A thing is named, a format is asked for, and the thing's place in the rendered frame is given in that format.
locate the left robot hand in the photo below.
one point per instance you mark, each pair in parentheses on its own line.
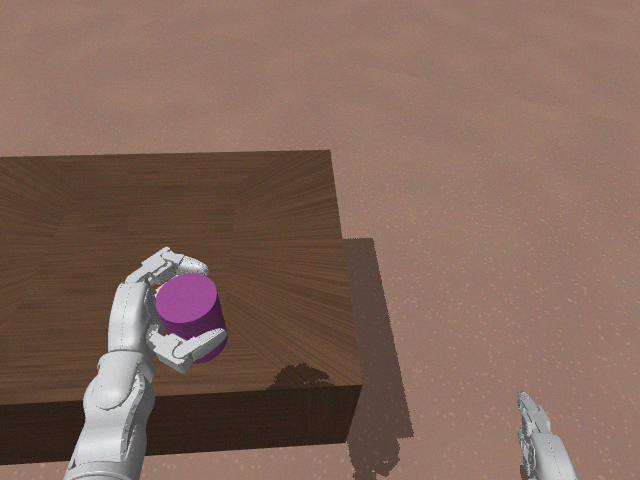
(135,324)

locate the right robot hand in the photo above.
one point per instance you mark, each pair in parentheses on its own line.
(545,456)

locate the left robot arm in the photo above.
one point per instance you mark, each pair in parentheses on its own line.
(117,404)

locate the can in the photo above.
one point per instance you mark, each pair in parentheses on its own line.
(189,306)

